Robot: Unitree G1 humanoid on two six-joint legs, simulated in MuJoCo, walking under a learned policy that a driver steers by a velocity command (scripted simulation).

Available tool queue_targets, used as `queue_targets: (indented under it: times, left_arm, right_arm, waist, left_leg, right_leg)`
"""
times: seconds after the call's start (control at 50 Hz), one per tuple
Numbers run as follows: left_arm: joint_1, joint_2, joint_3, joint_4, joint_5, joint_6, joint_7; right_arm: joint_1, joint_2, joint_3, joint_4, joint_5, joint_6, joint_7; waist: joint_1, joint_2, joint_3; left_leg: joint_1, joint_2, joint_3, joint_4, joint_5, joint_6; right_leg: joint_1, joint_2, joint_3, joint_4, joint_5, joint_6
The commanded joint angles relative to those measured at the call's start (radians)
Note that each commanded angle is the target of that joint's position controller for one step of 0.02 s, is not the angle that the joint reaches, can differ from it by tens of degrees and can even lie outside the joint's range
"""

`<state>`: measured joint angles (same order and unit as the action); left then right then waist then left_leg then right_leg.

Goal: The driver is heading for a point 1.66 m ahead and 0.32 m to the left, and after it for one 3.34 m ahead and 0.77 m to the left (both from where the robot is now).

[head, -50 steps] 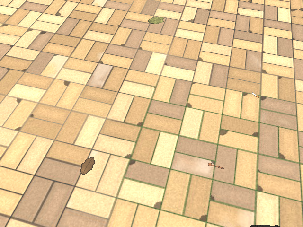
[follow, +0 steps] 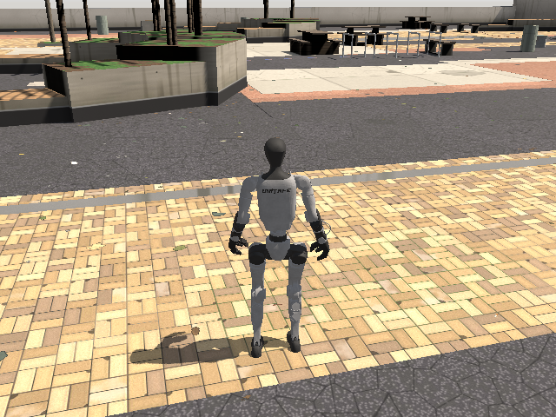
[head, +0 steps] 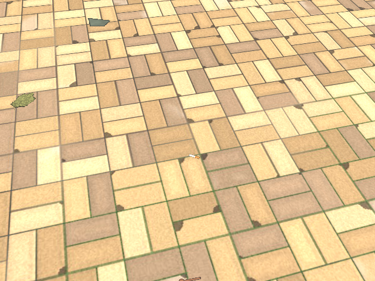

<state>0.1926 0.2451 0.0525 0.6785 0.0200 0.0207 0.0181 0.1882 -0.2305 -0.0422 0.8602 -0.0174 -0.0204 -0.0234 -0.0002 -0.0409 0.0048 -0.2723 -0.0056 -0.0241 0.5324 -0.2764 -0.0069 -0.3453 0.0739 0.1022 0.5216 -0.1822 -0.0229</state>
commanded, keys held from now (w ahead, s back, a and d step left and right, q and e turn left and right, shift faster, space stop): no key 0.12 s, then w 0.34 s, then w+q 0.54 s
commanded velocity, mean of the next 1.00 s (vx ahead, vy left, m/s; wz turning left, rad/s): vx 0.33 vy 0.00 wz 0.17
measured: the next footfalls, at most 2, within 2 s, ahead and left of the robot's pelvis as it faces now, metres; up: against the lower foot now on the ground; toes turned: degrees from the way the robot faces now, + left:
left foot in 0.82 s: +0.45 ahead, +0.14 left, +0.00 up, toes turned +9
right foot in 1.34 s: +0.76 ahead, +0.03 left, +0.00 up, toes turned +23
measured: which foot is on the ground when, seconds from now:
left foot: down 0.00-0.38, up 0.40-0.80, down 0.82-1.00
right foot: down 0.00-0.82, up 0.84-1.00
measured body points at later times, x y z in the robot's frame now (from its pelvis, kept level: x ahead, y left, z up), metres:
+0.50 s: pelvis +0.11 -0.02 +0.00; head +0.12 -0.03 +0.45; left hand +0.17 +0.25 -0.11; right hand +0.22 -0.29 -0.12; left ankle +0.06 +0.12 -0.65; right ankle +0.06 -0.10 -0.73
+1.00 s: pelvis +0.36 +0.06 +0.00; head +0.40 +0.07 +0.45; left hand +0.43 +0.36 -0.10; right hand +0.55 -0.17 -0.10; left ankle +0.41 +0.13 -0.73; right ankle +0.36 -0.10 -0.64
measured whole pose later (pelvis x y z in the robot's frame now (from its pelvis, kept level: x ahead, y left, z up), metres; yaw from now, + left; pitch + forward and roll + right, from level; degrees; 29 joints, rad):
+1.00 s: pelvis +0.36 +0.06 +0.00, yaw +14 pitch +2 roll +1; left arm 0.24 0.28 0.04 0.70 0.00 -0.12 0.01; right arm 0.23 -0.29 -0.06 0.71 0.01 -0.06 0.03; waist -0.01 -0.01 0.04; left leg -0.34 -0.14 -0.02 0.43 -0.12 0.12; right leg -0.52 -0.06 0.07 1.19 -0.32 0.00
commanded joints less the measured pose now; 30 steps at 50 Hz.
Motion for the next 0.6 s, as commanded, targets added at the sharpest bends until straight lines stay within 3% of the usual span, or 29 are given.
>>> queue_targets:
  times: [0.02,0.06,0.12,0.14,0.18,0.22,0.26,0.28,0.3,0.34,0.36,0.38,0.4,0.42,0.44,0.46,0.48,0.52,0.6]
  left_arm:
    - [-0.017,0.077,0.027,-0.070,-0.001,-0.010,-0.005]
    - [-0.010,0.089,0.032,-0.061,-0.006,-0.015,-0.004]
    - [-0.013,0.082,0.031,-0.057,-0.004,-0.025,-0.003]
    - [0.005,0.068,0.027,-0.045,-0.004,-0.026,-0.003]
    - [0.020,0.083,0.032,-0.039,-0.017,-0.027,-0.002]
    - [0.018,0.087,0.031,-0.049,-0.032,-0.051,-0.004]
    - [-0.010,0.063,0.024,-0.064,-0.042,-0.091,-0.011]
    - [-0.018,0.056,0.023,-0.069,-0.045,-0.107,-0.016]
    - [-0.023,0.064,0.025,-0.072,-0.045,-0.117,-0.020]
    - [0.042,0.067,0.030,-0.049,-0.039,-0.124,-0.026]
    - [0.133,0.089,0.041,-0.018,-0.039,-0.125,-0.029]
    - [0.237,0.172,0.070,0.011,-0.040,-0.129,-0.031]
    - [0.354,0.233,0.088,0.029,-0.034,-0.129,-0.038]
    - [0.347,0.188,0.068,0.030,-0.028,-0.131,-0.039]
    - [0.306,0.155,0.056,0.017,-0.024,-0.130,-0.037]
    - [0.278,0.133,0.048,0.011,-0.024,-0.125,-0.034]
    - [0.248,0.115,0.039,0.013,-0.026,-0.119,-0.031]
    - [0.230,0.083,0.026,0.024,-0.023,-0.108,-0.025]
    - [0.228,0.121,0.034,0.044,-0.019,-0.108,-0.010]
  right_arm:
    - [-0.037,-0.129,-0.020,-0.061,0.001,-0.018,-0.003]
    - [-0.031,-0.133,-0.020,-0.066,0.005,-0.020,-0.002]
    - [-0.012,-0.126,-0.017,-0.065,0.010,-0.020,-0.002]
    - [0.009,-0.112,-0.013,-0.055,0.009,-0.018,0.000]
    - [0.022,-0.130,-0.019,-0.049,0.020,-0.012,0.003]
    - [0.039,-0.139,-0.020,-0.058,0.032,-0.022,0.003]
    - [0.080,-0.168,-0.030,-0.050,0.039,-0.044,0.003]
    - [0.089,-0.189,-0.037,-0.045,0.039,-0.050,0.005]
    - [0.084,-0.197,-0.041,-0.047,0.042,-0.052,0.009]
    - [0.050,-0.181,-0.038,-0.063,0.047,-0.050,0.021]
    - [-0.010,-0.157,-0.031,-0.088,0.047,-0.050,0.025]
    - [-0.061,-0.114,-0.019,-0.125,0.046,-0.063,0.025]
    - [-0.076,-0.123,-0.022,-0.143,0.039,-0.083,0.022]
    - [-0.072,-0.158,-0.032,-0.144,0.045,-0.092,0.025]
    - [-0.062,-0.152,-0.032,-0.139,0.056,-0.093,0.032]
    - [-0.067,-0.133,-0.025,-0.137,0.054,-0.089,0.037]
    - [-0.070,-0.122,-0.025,-0.133,0.050,-0.083,0.043]
    - [-0.064,-0.101,-0.023,-0.125,0.049,-0.068,0.058]
    - [-0.162,-0.064,-0.005,-0.170,0.039,-0.058,0.064]
  waist:
    - [0.015,0.158,-0.031]
    - [0.005,0.096,-0.009]
    - [-0.009,0.036,-0.037]
    - [-0.013,0.027,-0.067]
    - [-0.014,0.045,-0.019]
    - [-0.022,0.063,0.066]
    - [-0.032,0.127,0.095]
    - [-0.027,0.176,0.101]
    - [-0.021,0.185,0.110]
    - [0.016,0.170,0.061]
    - [0.060,0.136,0.031]
    - [0.090,-0.049,0.000]
    - [0.134,-0.241,-0.040]
    - [0.105,-0.163,-0.024]
    - [0.077,-0.066,-0.001]
    - [0.063,0.001,0.001]
    - [0.047,0.031,0.015]
    - [0.036,-0.022,0.017]
    - [0.052,-0.008,0.056]
  left_leg:
    - [-0.065,0.127,-0.143,-0.174,-0.037,0.069]
    - [-0.052,0.091,-0.096,-0.138,-0.033,0.051]
    - [-0.017,0.070,-0.066,-0.085,0.041,0.051]
    - [-0.003,0.060,-0.055,-0.088,-0.039,0.053]
    - [-0.030,0.052,-0.068,-0.096,-0.273,0.087]
    - [-0.030,0.097,-0.149,-0.132,-0.411,0.142]
    - [0.043,0.195,-0.298,-0.197,-0.419,0.207]
    - [0.079,0.263,-0.386,-0.230,-0.374,0.243]
    - [0.088,0.301,-0.421,-0.227,-0.278,0.262]
    - [0.031,0.257,-0.332,-0.164,-0.092,0.227]
    - [-0.051,0.172,-0.218,-0.079,-0.010,0.175]
    - [-0.192,0.014,-0.026,0.199,0.130,0.090]
    - [-0.457,-0.060,0.010,0.513,-0.116,0.033]
    - [-0.601,-0.033,-0.068,0.657,-0.282,0.046]
    - [-0.644,0.008,-0.081,0.717,-0.238,0.067]
    - [-0.661,0.042,-0.064,0.707,-0.167,0.078]
    - [-0.650,0.077,-0.061,0.657,-0.096,0.082]
    - [-0.582,0.099,-0.029,0.582,0.004,0.068]
    - [-0.527,0.077,0.011,0.347,0.199,0.032]
  right_leg:
    - [0.126,-0.057,0.033,-0.019,0.030,-0.022]
    - [0.105,-0.065,0.046,-0.022,0.061,-0.039]
    - [0.114,-0.078,0.064,-0.024,0.131,-0.040]
    - [0.127,-0.071,0.057,-0.027,0.048,-0.042]
    - [0.064,-0.037,0.027,-0.003,-0.271,-0.057]
    - [-0.058,-0.037,0.020,0.018,-0.409,-0.074]
    - [-0.150,-0.032,-0.029,0.113,-0.301,-0.071]
    - [-0.181,-0.033,-0.069,0.171,-0.221,-0.067]
    - [-0.189,-0.050,-0.084,0.170,-0.187,-0.070]
    - [-0.019,-0.053,-0.088,0.086,-0.153,-0.087]
    - [0.131,-0.065,-0.040,0.018,-0.113,-0.108]
    - [0.304,-0.166,0.183,-0.091,-0.058,-0.169]
    - [0.529,-0.351,0.543,-0.225,0.060,-0.285]
    - [0.577,-0.416,0.601,-0.222,0.149,-0.309]
    - [0.572,-0.407,0.512,-0.203,0.201,-0.290]
    - [0.554,-0.384,0.417,-0.212,0.245,-0.268]
    - [0.519,-0.362,0.329,-0.236,0.285,-0.235]
    - [0.448,-0.304,0.188,-0.292,0.315,-0.184]
    - [0.339,-0.255,0.008,-0.366,0.327,-0.153]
